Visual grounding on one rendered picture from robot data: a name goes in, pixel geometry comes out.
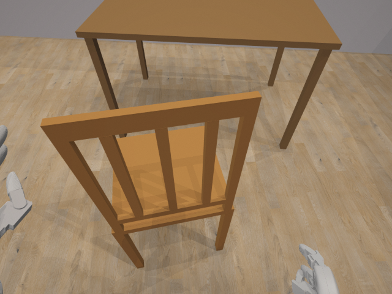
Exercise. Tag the robot left hand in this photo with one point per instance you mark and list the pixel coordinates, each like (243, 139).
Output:
(13, 211)

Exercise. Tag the chair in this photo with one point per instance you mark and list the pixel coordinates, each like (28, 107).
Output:
(163, 178)

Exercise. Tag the table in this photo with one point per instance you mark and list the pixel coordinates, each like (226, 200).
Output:
(265, 23)

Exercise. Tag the robot right hand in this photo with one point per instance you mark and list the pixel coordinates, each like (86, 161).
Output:
(321, 279)

